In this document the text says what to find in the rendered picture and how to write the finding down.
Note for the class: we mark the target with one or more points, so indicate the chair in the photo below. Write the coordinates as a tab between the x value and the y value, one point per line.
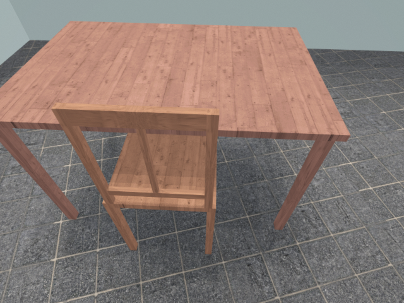
153	171

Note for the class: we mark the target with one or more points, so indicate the table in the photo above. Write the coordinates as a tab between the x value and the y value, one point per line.
262	79

